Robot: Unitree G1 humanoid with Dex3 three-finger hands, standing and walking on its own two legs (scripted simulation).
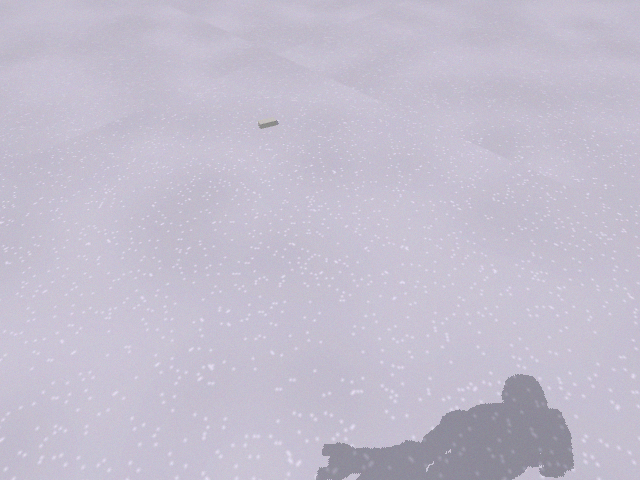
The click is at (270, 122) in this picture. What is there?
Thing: small brick
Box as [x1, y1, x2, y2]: [258, 117, 275, 128]
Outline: 274,118 271,117 258,120 260,128 274,125
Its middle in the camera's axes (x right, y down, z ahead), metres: -0.32 -0.67 +2.27
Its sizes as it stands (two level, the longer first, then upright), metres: 0.098 0.046 0.030
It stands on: the floor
